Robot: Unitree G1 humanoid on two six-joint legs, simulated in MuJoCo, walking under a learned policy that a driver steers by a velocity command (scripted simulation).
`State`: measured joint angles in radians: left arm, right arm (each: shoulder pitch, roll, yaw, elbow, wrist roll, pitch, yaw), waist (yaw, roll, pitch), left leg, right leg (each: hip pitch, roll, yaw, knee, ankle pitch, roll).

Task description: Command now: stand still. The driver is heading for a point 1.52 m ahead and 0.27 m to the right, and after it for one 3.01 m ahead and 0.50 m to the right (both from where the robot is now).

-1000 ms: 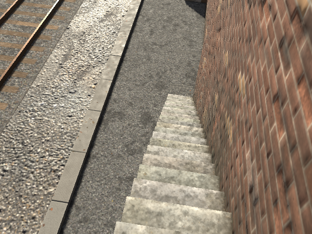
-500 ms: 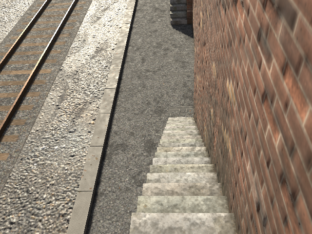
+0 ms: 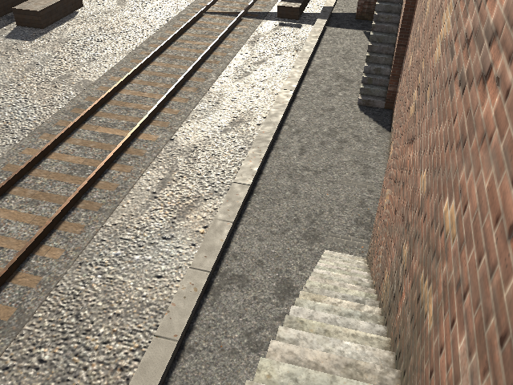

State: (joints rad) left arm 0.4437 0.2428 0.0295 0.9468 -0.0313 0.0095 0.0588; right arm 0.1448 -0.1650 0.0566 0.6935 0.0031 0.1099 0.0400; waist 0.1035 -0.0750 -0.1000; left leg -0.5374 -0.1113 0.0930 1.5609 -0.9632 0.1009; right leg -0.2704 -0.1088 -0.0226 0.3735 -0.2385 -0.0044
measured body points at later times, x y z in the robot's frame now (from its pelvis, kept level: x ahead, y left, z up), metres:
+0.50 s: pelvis +0.03 -0.03 +0.09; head +0.03 -0.01 +0.54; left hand +0.14 +0.19 -0.06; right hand +0.02 -0.27 -0.05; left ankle -0.05 +0.09 -0.56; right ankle +0.11 -0.15 -0.67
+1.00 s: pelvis +0.05 -0.07 +0.02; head +0.04 -0.07 +0.47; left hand -0.14 +0.12 -0.12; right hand +0.10 -0.31 -0.12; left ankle -0.05 +0.08 -0.55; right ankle +0.10 -0.15 -0.75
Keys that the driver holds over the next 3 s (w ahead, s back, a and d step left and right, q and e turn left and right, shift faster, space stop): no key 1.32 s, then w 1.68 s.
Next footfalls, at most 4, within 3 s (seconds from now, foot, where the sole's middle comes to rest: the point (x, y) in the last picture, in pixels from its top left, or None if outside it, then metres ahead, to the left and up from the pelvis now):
0.50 right None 0.14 -0.15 -0.79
1.62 left None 0.00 0.01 -0.59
1.96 right None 0.13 -0.28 -0.79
2.44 left None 0.22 0.12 -0.79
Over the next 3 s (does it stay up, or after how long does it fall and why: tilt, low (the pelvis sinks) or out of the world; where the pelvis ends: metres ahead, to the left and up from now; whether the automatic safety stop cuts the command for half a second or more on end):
stays up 0.28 0.09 -0.08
